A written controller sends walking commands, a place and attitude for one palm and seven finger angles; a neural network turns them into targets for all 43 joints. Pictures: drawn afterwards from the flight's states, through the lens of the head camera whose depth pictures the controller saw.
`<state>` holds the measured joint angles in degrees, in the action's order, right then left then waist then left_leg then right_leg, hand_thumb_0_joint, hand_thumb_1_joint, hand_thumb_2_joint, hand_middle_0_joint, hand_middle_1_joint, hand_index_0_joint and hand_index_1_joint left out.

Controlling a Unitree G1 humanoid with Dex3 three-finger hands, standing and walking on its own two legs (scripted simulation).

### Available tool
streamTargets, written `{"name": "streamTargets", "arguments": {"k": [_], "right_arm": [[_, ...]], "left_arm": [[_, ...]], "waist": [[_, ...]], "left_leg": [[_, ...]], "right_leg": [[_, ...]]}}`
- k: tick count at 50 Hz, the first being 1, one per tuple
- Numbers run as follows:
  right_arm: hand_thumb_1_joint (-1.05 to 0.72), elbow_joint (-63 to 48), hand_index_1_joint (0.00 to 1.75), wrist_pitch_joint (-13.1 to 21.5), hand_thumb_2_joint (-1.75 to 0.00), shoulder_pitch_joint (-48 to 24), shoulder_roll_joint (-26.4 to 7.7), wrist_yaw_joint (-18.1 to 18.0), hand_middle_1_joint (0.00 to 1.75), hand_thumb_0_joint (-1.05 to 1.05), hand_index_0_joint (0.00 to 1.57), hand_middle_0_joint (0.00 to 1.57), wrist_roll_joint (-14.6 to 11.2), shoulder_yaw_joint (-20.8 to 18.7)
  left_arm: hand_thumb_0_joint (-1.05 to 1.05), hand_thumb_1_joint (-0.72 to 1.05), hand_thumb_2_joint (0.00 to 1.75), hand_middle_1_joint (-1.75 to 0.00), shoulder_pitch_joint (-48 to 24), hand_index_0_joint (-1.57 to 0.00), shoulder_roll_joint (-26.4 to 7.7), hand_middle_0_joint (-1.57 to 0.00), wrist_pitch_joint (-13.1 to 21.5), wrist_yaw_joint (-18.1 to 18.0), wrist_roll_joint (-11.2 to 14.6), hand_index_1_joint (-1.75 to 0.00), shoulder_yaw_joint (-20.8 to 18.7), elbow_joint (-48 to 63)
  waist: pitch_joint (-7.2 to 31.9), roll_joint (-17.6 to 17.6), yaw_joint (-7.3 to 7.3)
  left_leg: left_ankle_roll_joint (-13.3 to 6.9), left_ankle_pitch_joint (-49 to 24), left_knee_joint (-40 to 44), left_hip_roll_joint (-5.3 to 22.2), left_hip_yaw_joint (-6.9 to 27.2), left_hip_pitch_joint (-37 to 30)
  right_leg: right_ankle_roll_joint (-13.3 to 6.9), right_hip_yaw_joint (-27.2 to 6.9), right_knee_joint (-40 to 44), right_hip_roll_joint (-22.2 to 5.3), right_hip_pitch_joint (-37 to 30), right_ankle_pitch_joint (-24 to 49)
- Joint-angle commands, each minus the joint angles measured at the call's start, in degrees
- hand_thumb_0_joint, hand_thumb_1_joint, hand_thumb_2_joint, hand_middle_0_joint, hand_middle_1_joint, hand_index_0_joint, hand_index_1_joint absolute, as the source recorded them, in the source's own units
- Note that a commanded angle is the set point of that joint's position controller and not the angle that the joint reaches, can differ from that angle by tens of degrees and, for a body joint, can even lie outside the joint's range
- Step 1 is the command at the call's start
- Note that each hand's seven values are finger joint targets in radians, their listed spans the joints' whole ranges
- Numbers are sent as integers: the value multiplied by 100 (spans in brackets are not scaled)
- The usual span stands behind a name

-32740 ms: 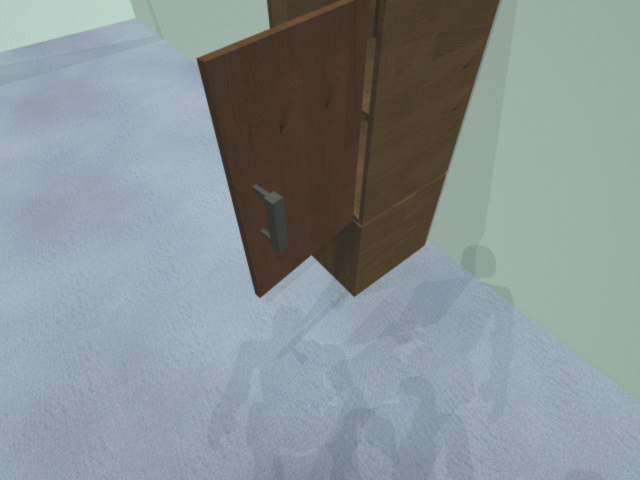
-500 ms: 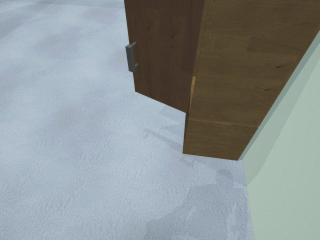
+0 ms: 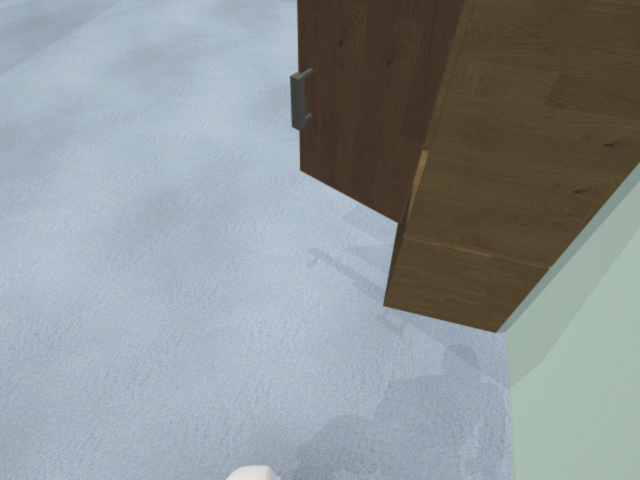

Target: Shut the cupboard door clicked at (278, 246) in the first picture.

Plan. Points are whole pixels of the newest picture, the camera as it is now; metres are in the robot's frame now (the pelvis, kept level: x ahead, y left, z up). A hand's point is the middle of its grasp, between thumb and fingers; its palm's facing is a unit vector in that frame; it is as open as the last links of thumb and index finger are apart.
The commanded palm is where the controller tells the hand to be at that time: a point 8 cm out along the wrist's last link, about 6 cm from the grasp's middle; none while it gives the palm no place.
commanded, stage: walk to a spot facing it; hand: left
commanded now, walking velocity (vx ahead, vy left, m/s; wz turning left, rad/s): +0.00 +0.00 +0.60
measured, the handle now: (303, 99) +0.97 +0.09 -0.06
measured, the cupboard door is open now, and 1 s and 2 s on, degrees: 67 67 67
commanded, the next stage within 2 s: none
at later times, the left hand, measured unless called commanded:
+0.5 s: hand out of the picture +0.07 +0.22 -0.14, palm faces +0.27 -0.92 -0.30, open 7.4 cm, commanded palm none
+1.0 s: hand out of the picture -0.12 +0.17 -0.18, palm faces +0.61 -0.75 -0.25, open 7.4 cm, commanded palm none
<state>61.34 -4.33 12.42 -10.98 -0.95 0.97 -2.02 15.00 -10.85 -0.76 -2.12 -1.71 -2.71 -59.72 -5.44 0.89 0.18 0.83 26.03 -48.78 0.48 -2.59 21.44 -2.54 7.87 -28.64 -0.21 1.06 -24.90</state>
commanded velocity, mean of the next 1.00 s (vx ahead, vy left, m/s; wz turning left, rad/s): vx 0.05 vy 0.00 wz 0.60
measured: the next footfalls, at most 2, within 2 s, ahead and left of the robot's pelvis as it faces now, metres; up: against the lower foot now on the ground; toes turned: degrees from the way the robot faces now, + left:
right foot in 0.52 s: +0.07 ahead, -0.14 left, +0.00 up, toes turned +18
left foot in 0.92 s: -0.06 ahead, +0.08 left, +0.00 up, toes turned +38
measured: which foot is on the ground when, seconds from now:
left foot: down 0.00-0.52, up 0.54-0.90, down 0.92-1.00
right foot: down 0.00-0.12, up 0.14-0.50, down 0.52-0.92, up 0.94-1.00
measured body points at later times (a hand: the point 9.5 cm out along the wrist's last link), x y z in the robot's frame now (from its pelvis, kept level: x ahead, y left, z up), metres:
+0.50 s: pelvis -0.01 -0.02 +0.00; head +0.05 -0.01 +0.45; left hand +0.05 +0.27 -0.12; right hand +0.11 -0.25 -0.15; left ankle +0.04 +0.12 -0.73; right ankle +0.02 -0.15 -0.72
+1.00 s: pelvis -0.01 -0.02 +0.00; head +0.02 +0.04 +0.44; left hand -0.15 +0.21 -0.16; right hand +0.24 -0.15 -0.13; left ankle -0.09 +0.05 -0.73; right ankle +0.03 -0.15 -0.68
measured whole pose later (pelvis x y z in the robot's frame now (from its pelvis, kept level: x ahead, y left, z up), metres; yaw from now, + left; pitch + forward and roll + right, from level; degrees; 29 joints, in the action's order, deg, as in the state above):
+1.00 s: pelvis -0.01 -0.02 +0.00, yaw +36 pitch +1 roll +0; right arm 50.1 -1.7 7.2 -12.1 1.0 1.6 -2.6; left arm 14.9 -15.2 -3.4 -0.8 -1.6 -4.5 -52.6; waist -6.4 4.1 -1.3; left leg -1.7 20.7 -34.8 -0.5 -2.3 15.3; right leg 2.9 7.0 -55.5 -7.2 22.3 -31.9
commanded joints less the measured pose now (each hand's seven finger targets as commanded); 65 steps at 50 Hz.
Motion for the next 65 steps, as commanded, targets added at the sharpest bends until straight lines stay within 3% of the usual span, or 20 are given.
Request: {"name": "streamTargets", "arguments": {"k": [1, 4, 5, 6, 8, 10, 23, 24, 26, 28, 32, 38, 42, 44, 46, 47, 52, 59, 63, 65], "right_arm": [[-90, -743, 30, 144, -90, -267, -504, 71, 30, 0, 20, 20, -12, -131], [-90, -576, 30, 225, -90, 772, -749, 111, 30, 0, 20, 20, 63, -213], [-90, -580, 30, 296, -90, 1130, -1332, 88, 30, 0, 20, 20, 118, -342], [-90, -540, 30, 277, -90, 1309, -1553, 39, 30, 0, 20, 20, 39, -370], [-90, -819, 30, 297, -90, 707, -1373, 15, 30, 0, 20, 20, 79, -368], [-90, -975, 30, 305, -90, 235, -1246, -27, 30, 0, 20, 20, 124, -297], [-90, -1256, 30, 184, -90, -183, -1296, 72, 30, 0, 20, 20, 71, -489], [-90, -1340, 30, 168, -90, -325, -1136, 88, 30, 0, 20, 20, 30, -498], [-90, -1494, 30, 172, -90, -300, -622, 119, 30, 0, 20, 20, 2, -460], [-90, -1403, 30, 86, -90, 10, -791, 193, 30, 0, 20, 20, 79, -528], [-90, -1299, 30, 74, -90, 7, -667, 283, 30, 0, 20, 20, 24, -424], [-90, -1517, 30, 115, -90, -748, -570, 276, 30, 0, 20, 20, -6, -283], [-90, -1501, 30, 200, -90, -615, -561, 242, 30, 0, 20, 20, -41, -236], [-90, -1365, 30, 271, -90, -108, -770, 239, 30, 0, 20, 20, -16, -265], [-90, -1185, 30, 324, -90, 718, -1860, 162, 30, 0, 20, 20, 77, -532], [-90, -1006, 30, 275, -90, 1083, -1865, 129, 30, 0, 20, 20, 70, -520], [-90, -1215, 30, 478, -90, 350, -1307, -4, 30, 0, 20, 20, 68, -291], [-90, -1077, 30, 576, -90, 485, -1330, 41, 30, 0, 20, 20, 57, -314], [-90, -1044, 30, 585, -90, 331, -1340, 63, 30, 0, 20, 20, 78, -342], [-90, -1078, 30, 580, -90, 68, -1307, 50, 30, 0, 20, 20, 54, -353]], "left_arm": [[0, 90, 90, -30, -19, -20, -1290, -20, 53, -59, -24, -30, -340, 480], [0, 90, 90, -30, 62, -20, -1217, -20, 46, -13, 79, -30, -338, 619], [0, 90, 90, -30, 220, -20, -811, -20, 21, 18, 157, -30, -279, 790], [0, 90, 90, -30, -83, -20, -777, -20, -18, -15, 127, -30, -211, 1000], [0, 90, 90, -30, -444, -20, -745, -20, -78, -16, 80, -30, -265, 1142], [0, 90, 90, -30, -535, -20, -748, -20, -99, 52, 39, -30, -305, 1099], [0, 90, 90, -30, 44, -20, -808, -20, -52, 65, 67, -30, -273, 1281], [0, 90, 90, -30, 343, -20, -947, -20, -22, 46, 62, -30, -333, 1223], [0, 90, 90, -30, 69, -20, -1728, -20, 15, -19, -75, -30, -439, 1386], [0, 90, 90, -30, -847, -20, -1263, -20, 35, -59, -30, -30, -335, 1596], [0, 90, 90, -30, -755, -20, -1004, -20, 136, -10, 5, -30, -254, 1555], [0, 90, 90, -30, 284, -20, -1226, -20, 128, -16, -13, -30, -353, 1217], [0, 90, 90, -30, 312, -20, -1390, -20, 95, -3, -32, -30, -442, 1166], [0, 90, 90, -30, 214, -20, -1351, -20, 83, 36, 36, -30, -443, 1175], [0, 90, 90, -30, -98, -20, -713, -20, 42, 123, 84, -30, -248, 1559], [0, 90, 90, -30, -616, -20, -847, -20, -15, 110, 8, -30, -217, 1732], [0, 90, 90, -30, -754, -20, -859, -20, 63, 294, 28, -30, -272, 1476], [0, 90, 90, -30, -1105, -20, -798, -20, 95, 396, 43, -30, -235, 1554], [0, 90, 90, -30, -1020, -20, -808, -20, 162, 428, 69, -30, -243, 1612], [0, 90, 90, -30, -219, -20, -885, -20, 211, 405, 61, -30, -308, 1359]], "waist": [[-310, 543, 93], [501, -246, 493], [830, -1934, 529], [1145, -1749, 584], [707, -902, 403], [355, -792, 226], [965, -1217, -117], [1008, -893, -284], [552, 1595, -298], [235, 730, 225], [438, 934, 279], [752, 1007, -265], [968, 1216, -235], [1177, 763, 69], [1422, -2065, 576], [1277, -1484, 739], [452, -1050, 306], [65, -957, 244], [138, -1089, 92], [392, -765, -321]], "left_leg": [[15, -68, 350, 205, -124, 356], [-226, -2646, 1909, 181, 73, -1409], [-1087, -4949, 2401, 1728, 2413, -1994], [-1586, -5126, 2848, 2290, 3242, -1794], [-1426, -1923, 3272, 2000, 3035, -795], [-1142, -1024, 3416, 1610, 2694, -247], [-722, -1599, 2776, 642, 2379, -92], [-475, -1071, 2458, 358, 2178, 536], [206, 640, -633, -723, 712, 1849], [94, 182, -2056, -261, 922, 1359], [302, -439, -1981, -54, 367, 1221], [298, 48, -300, -5, -44, 940], [158, -119, 1065, -37, -245, 233], [50, -1321, 2382, -61, -214, -1077], [-1058, -4113, 2752, 2162, 2653, -3059], [-1492, -3675, 2740, 2401, 2640, -2970], [-1090, -2699, 3051, 1352, 1896, -2166], [-1132, -1411, 3557, 1078, 1877, -1536], [-1057, -1248, 3300, 971, 1946, -1037], [-869, -1037, 2673, 777, 1829, -172]], "right_leg": [[-658, -525, 68, -1904, 361, 5232], [11, 108, -1843, -1359, 1127, 3979], [466, 216, -3386, -475, 2394, 329], [389, -565, -4057, -220, 2526, -1446], [325, -920, -4034, -513, 2674, -913], [401, -982, -3831, -519, 2656, -283], [497, -655, -357, 137, 1024, 523], [437, -749, 465, -70, 264, 869], [-536, -3441, 1897, -2720, 639, -78], [-643, -2452, 1737, -2405, 1836, 134], [-430, -791, 816, -1605, 950, 3079], [-496, -609, 361, -1904, -258, 4623], [-416, -471, -95, -2060, -328, 4922], [-11, -64, -784, -1864, 361, 4151], [677, 248, -2964, -630, 3414, -1319], [568, -342, -3416, -660, 3812, -1449], [635, -658, -3559, -661, 3839, 249], [743, -594, -2240, -564, 3459, 881], [701, -423, -1011, -273, 2366, 916], [622, -400, -386, -119, 743, 1274]]}}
